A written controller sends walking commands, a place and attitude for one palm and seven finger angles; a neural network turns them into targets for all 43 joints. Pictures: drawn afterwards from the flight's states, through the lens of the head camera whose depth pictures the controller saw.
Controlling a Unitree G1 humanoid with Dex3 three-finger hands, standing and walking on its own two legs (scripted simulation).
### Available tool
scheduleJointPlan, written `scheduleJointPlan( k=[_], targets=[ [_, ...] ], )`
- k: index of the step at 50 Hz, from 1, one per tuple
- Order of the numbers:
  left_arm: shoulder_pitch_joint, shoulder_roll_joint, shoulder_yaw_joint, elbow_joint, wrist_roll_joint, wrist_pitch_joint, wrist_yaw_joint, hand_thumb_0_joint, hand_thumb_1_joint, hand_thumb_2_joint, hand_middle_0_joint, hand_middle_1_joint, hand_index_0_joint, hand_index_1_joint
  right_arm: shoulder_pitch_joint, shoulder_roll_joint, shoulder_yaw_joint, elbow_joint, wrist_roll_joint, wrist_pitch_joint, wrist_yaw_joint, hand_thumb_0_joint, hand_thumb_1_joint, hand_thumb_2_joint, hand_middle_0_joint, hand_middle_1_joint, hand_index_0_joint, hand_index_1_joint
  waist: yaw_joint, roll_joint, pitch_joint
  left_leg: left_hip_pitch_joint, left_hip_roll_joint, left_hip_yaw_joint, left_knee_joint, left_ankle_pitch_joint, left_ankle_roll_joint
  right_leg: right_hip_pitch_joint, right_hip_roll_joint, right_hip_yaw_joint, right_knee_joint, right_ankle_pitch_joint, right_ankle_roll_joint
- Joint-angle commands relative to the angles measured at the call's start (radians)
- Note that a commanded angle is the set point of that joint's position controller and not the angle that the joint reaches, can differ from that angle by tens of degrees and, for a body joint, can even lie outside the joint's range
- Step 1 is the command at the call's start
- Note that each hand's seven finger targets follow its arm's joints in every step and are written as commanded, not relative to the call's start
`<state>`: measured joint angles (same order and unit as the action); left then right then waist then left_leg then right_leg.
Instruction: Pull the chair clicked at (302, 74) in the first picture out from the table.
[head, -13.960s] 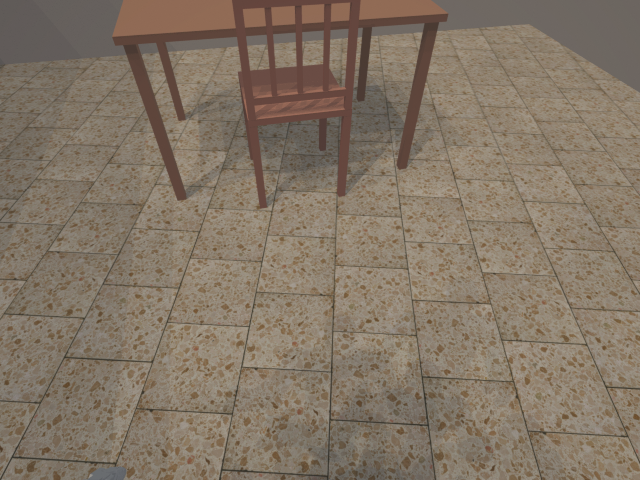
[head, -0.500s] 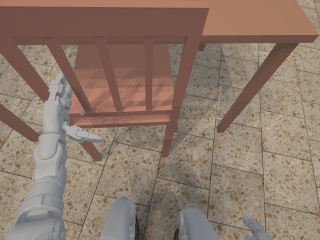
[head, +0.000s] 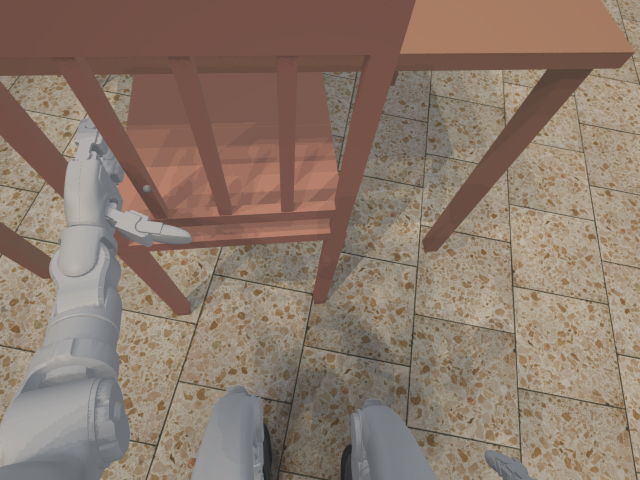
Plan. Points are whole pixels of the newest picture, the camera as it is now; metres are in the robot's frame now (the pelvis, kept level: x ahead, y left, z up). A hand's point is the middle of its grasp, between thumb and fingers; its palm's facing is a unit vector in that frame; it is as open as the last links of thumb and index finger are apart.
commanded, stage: push the fingers through the gap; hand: left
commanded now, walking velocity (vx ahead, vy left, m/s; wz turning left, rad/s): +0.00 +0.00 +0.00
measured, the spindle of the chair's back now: (208, 152) +0.50 +0.13 +0.04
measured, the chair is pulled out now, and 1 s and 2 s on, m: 0.00 0.00 0.03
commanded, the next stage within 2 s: hook a spindle and tug to test in 0.52 s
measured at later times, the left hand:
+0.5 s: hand (146, 182) +0.47 +0.21 +0.03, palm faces +0.09 -0.99 -0.05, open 16.9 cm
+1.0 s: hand (149, 183) +0.46 +0.20 +0.03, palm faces +0.09 -1.00 -0.05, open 15.2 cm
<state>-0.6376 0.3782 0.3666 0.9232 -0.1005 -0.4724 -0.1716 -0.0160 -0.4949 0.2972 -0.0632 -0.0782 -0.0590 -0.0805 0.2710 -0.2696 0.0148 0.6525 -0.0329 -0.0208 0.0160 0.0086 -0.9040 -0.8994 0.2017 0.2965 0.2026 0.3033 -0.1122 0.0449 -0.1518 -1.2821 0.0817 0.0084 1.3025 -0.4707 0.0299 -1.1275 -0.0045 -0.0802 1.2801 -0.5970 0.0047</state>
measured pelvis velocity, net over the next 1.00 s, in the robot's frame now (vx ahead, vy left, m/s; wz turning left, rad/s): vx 0.00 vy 0.00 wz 0.00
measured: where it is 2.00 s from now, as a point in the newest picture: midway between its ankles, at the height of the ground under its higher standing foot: outside the picture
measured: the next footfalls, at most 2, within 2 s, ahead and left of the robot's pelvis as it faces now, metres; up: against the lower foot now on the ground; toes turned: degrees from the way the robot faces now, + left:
none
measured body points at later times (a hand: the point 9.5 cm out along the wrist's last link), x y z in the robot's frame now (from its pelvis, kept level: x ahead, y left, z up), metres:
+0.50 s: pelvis +0.00 +0.00 +0.00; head +0.15 +0.02 +0.43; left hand +0.45 +0.26 +0.04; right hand +0.06 -0.26 -0.12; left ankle +0.07 +0.10 -0.61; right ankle +0.00 -0.13 -0.61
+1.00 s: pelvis +0.00 +0.00 +0.00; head +0.14 +0.02 +0.43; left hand +0.45 +0.26 +0.04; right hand +0.07 -0.26 -0.12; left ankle +0.07 +0.10 -0.61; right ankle +0.00 -0.13 -0.61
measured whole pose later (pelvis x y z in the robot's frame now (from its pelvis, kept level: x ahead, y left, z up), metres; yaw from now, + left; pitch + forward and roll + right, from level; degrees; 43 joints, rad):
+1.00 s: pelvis +0.00 +0.00 +0.00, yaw +0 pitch +26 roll -5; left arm -0.66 0.38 0.37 0.94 -0.10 -0.49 -0.16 -0.02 -0.48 0.30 -0.25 -0.66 -0.25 -0.67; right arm 0.28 -0.26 0.01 0.65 -0.03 0.01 0.03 0.01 -0.90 -0.90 0.20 0.30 0.20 0.30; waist -0.12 0.05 -0.15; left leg -1.28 0.08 0.01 1.30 -0.47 0.03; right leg -1.13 0.00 -0.08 1.27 -0.59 0.01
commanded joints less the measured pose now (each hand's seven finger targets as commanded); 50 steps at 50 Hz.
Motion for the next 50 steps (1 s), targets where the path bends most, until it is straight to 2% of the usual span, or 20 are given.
scheduleJointPlan(
  k=[1, 2, 4, 6, 13, 18, 20, 22, 24, 27, 29, 31, 32, 34, 36, 39, 43, 46, 47, 50],
  targets=[
    [-0.37, 0.237, 0.048, -0.2, -0.012, -0.074, -0.007, 0.0, -0.5, 0.3, -0.06, -0.08, -0.06, -0.08, 0.126, -0.174, -0.061, -0.069, -0.003, -0.015, -0.011, 0.0, -0.9, -0.9, 0.2, 0.3, 0.2, 0.3, -0.015, 0.095, -0.494, 0.544, -0.041, -0.082, -0.12, 0.282, -0.007, 0.051, 0.04, 0.031, -0.179, 0.273, -0.037],
    [-0.38, 0.242, 0.048, -0.221, -0.013, -0.079, -0.009, 0.0, -0.5, 0.3, -0.06, -0.08, -0.06, -0.08, 0.127, -0.173, -0.062, -0.072, -0.004, -0.015, -0.01, 0.0, -0.9, -0.9, 0.2, 0.3, 0.2, 0.3, -0.013, 0.117, -0.516, 0.559, -0.042, -0.083, -0.115, 0.304, -0.006, 0.055, 0.042, 0.031, -0.171, 0.289, -0.039],
    [-0.343, 0.262, 0.074, -0.207, -0.013, -0.077, -0.007, 0.0, -0.5, 0.3, -0.06, -0.08, -0.06, -0.08, 0.136, -0.176, -0.064, -0.071, -0.005, -0.009, -0.007, 0.0, -0.9, -0.9, 0.2, 0.3, 0.2, 0.3, -0.008, 0.092, -0.528, 0.568, -0.039, -0.086, -0.118, 0.326, -0.009, 0.068, 0.043, 0.03, -0.175, 0.31, -0.037],
    [-0.387, 0.244, 0.054, -0.174, -0.013, -0.07, -0.011, 0.0, -0.5, 0.3, -0.06, -0.08, -0.06, -0.08, 0.138, -0.174, -0.062, -0.06, -0.003, -0.005, -0.008, 0.0, -0.9, -0.9, 0.2, 0.3, 0.2, 0.3, -0.031, 0.072, -0.487, 0.531, -0.038, -0.08, -0.11, 0.291, -0.004, 0.052, 0.044, 0.033, -0.18, 0.292, -0.032],
    [-0.374, 0.23, 0.045, -0.195, -0.014, -0.074, -0.009, 0.0, -0.5, 0.3, -0.06, -0.08, -0.06, -0.08, 0.14, -0.174, -0.064, -0.069, -0.002, 0.003, -0.002, 0.0, -0.9, -0.9, 0.2, 0.3, 0.2, 0.3, -0.02, 0.106, -0.51, 0.571, -0.039, -0.088, -0.128, 0.289, -0.006, 0.041, 0.045, 0.028, -0.186, 0.272, -0.036],
    [-0.363, 0.252, 0.066, -0.181, -0.009, -0.078, -0.001, 0.0, -0.5, 0.3, -0.06, -0.08, -0.06, -0.08, 0.145, -0.172, -0.061, -0.067, -0.003, 0.008, -0.003, 0.0, -0.9, -0.9, 0.2, 0.3, 0.2, 0.3, -0.022, 0.073, -0.491, 0.539, -0.04, -0.082, -0.127, 0.287, -0.004, 0.063, 0.046, 0.029, -0.185, 0.283, -0.033],
    [-0.366, 0.262, 0.069, -0.197, -0.007, -0.086, -0.002, 0.0, -0.5, 0.3, -0.06, -0.08, -0.06, -0.08, 0.143, -0.174, -0.062, -0.067, -0.004, 0.007, -0.003, 0.0, -0.9, -0.9, 0.2, 0.3, 0.2, 0.3, -0.016, 0.092, -0.502, 0.548, -0.039, -0.082, -0.128, 0.286, -0.006, 0.066, 0.045, 0.033, -0.185, 0.28, -0.035],
    [-0.389, 0.225, 0.036, -0.209, -0.008, -0.089, -0.004, 0.0, -0.5, 0.3, -0.06, -0.08, -0.06, -0.08, 0.143, -0.169, -0.064, -0.067, -0.003, 0.004, -0.003, 0.0, -0.9, -0.9, 0.2, 0.3, 0.2, 0.3, -0.03, 0.102, -0.497, 0.575, -0.037, -0.088, -0.13, 0.294, -0.006, 0.047, 0.046, 0.028, -0.186, 0.281, -0.035],
    [-0.355, 0.24, 0.052, -0.209, -0.009, -0.088, -0.002, 0.0, -0.5, 0.3, -0.06, -0.08, -0.06, -0.08, 0.143, -0.173, -0.066, -0.067, -0.004, 0.005, -0.002, 0.0, -0.9, -0.9, 0.2, 0.3, 0.2, 0.3, -0.015, 0.116, -0.512, 0.595, -0.036, -0.091, -0.137, 0.3, -0.011, 0.05, 0.046, 0.025, -0.188, 0.276, -0.038],
    [-0.344, 0.213, 0.035, -0.177, -0.014, -0.076, -0.002, 0.0, -0.5, 0.3, -0.06, -0.08, -0.06, -0.08, 0.142, -0.17, -0.062, -0.065, -0.002, 0.007, -0.002, 0.0, -0.9, -0.9, 0.2, 0.3, 0.2, 0.3, -0.028, 0.072, -0.477, 0.563, -0.038, -0.088, -0.135, 0.289, -0.005, 0.052, 0.048, 0.025, -0.193, 0.28, -0.035],
    [-0.35, 0.237, 0.055, -0.161, -0.012, -0.077, -0.001, 0.0, -0.5, 0.3, -0.06, -0.08, -0.06, -0.08, 0.14, -0.174, -0.062, -0.062, -0.002, 0.009, -0.004, 0.0, -0.9, -0.9, 0.2, 0.3, 0.2, 0.3, -0.024, 0.067, -0.462, 0.543, -0.038, -0.085, -0.137, 0.264, -0.006, 0.049, 0.045, 0.026, -0.195, 0.26, -0.034],
    [-0.378, 0.209, 0.022, -0.19, -0.005, -0.085, 0.0, 0.0, -0.5, 0.3, -0.06, -0.08, -0.06, -0.08, 0.133, -0.167, -0.062, -0.07, -0.001, 0.007, -0.003, 0.0, -0.9, -0.9, 0.2, 0.3, 0.2, 0.3, -0.025, 0.113, -0.47, 0.576, -0.037, -0.089, -0.141, 0.272, -0.01, 0.031, 0.044, 0.025, -0.191, 0.256, -0.037],
    [-0.396, 0.186, 0.006, -0.203, -0.01, -0.089, 0.002, 0.0, -0.5, 0.3, -0.078, -0.135, -0.078, -0.135, 0.133, -0.164, -0.062, -0.069, -0.002, 0.006, -0.002, 0.0, -0.9, -0.9, 0.2, 0.3, 0.2, 0.3, -0.034, 0.126, -0.471, 0.596, -0.037, -0.092, -0.141, 0.283, -0.009, 0.021, 0.045, 0.022, -0.194, 0.26, -0.037],
    [-0.359, 0.219, 0.038, -0.195, -0.012, -0.091, 0.007, 0.0, -0.5, 0.3, -0.113, -0.244, -0.113, -0.244, 0.137, -0.172, -0.064, -0.069, -0.003, 0.006, -0.002, 0.0, -0.9, -0.9, 0.2, 0.3, 0.2, 0.3, -0.021, 0.095, -0.493, 0.593, -0.037, -0.095, -0.14, 0.292, -0.01, 0.04, 0.047, 0.023, -0.193, 0.268, -0.038],
    [-0.375, 0.213, 0.032, -0.173, -0.01, -0.088, 0.006, 0.0, -0.5, 0.3, -0.148, -0.354, -0.148, -0.354, 0.133, -0.168, -0.061, -0.065, -0.004, 0.008, -0.003, 0.0, -0.9, -0.9, 0.2, 0.3, 0.2, 0.3, -0.03, 0.077, -0.47, 0.557, -0.038, -0.09, -0.135, 0.274, -0.007, 0.044, 0.045, 0.024, -0.191, 0.265, -0.035],
    [-0.363, 0.222, 0.039, -0.177, -0.006, -0.092, 0.006, 0.0, -0.5, 0.3, -0.201, -0.518, -0.201, -0.518, 0.129, -0.167, -0.06, -0.071, -0.004, 0.009, -0.002, 0.0, -0.9, -0.9, 0.2, 0.3, 0.2, 0.3, -0.02, 0.102, -0.479, 0.559, -0.04, -0.084, -0.133, 0.275, -0.008, 0.046, 0.044, 0.029, -0.189, 0.266, -0.036],
    [-0.391, 0.226, 0.039, -0.191, -0.009, -0.094, 0.002, 0.0, -0.5, 0.3, -0.271, -0.738, -0.271, -0.738, 0.129, -0.169, -0.061, -0.068, -0.005, 0.009, -0.004, 0.0, -0.9, -0.9, 0.2, 0.3, 0.2, 0.3, -0.027, 0.111, -0.492, 0.573, -0.038, -0.087, -0.127, 0.287, -0.007, 0.037, 0.043, 0.028, -0.186, 0.273, -0.036],
    [-0.372, 0.224, 0.038, -0.191, -0.01, -0.089, 0.0, 0.0, -0.5, 0.3, -0.324, -0.902, -0.324, -0.902, 0.13, -0.169, -0.062, -0.071, -0.004, 0.01, -0.005, 0.0, -0.9, -0.9, 0.2, 0.3, 0.2, 0.3, -0.023, 0.092, -0.499, 0.566, -0.037, -0.088, -0.129, 0.291, -0.009, 0.052, 0.044, 0.027, -0.183, 0.28, -0.036],
    [-0.381, 0.195, 0.011, -0.198, -0.01, -0.088, -0.001, 0.0, -0.444, 0.324, -0.342, -0.957, -0.342, -0.957, 0.13, -0.166, -0.062, -0.073, -0.003, 0.009, -0.005, 0.0, -0.9, -0.9, 0.2, 0.3, 0.2, 0.3, -0.029, 0.114, -0.499, 0.585, -0.037, -0.092, -0.13, 0.298, -0.008, 0.034, 0.045, 0.025, -0.182, 0.277, -0.037],
    [-0.369, 0.196, 0.018, -0.192, -0.013, -0.08, 0.008, 0.0, -0.276, 0.396, -0.394, -1.121, -0.394, -1.121, 0.133, -0.168, -0.064, -0.066, -0.001, 0.009, -0.004, 0.0, -0.9, -0.9, 0.2, 0.3, 0.2, 0.3, -0.027, 0.093, -0.492, 0.59, -0.035, -0.095, -0.137, 0.291, -0.011, 0.036, 0.044, 0.022, -0.191, 0.27, -0.037]
  ],
)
